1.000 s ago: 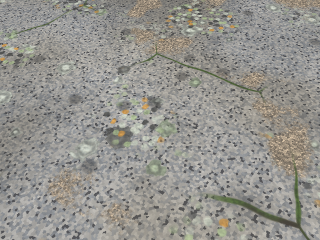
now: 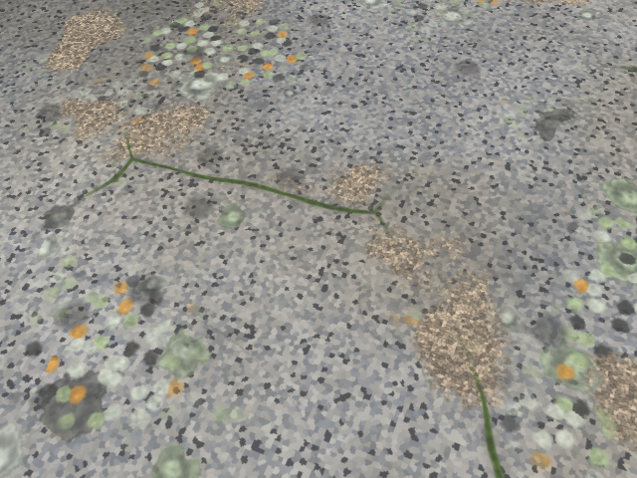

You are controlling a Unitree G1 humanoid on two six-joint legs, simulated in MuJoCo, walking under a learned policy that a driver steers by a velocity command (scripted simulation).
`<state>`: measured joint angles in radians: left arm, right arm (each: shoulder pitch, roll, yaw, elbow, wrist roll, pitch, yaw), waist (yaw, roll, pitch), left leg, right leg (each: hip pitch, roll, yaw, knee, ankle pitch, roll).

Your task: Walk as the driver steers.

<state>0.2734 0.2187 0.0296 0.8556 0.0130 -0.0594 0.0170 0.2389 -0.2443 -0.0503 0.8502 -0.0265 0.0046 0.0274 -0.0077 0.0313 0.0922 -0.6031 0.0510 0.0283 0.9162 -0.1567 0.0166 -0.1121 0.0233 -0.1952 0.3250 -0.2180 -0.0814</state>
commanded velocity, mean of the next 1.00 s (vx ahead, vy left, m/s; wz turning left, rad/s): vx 0.03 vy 0.00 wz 0.16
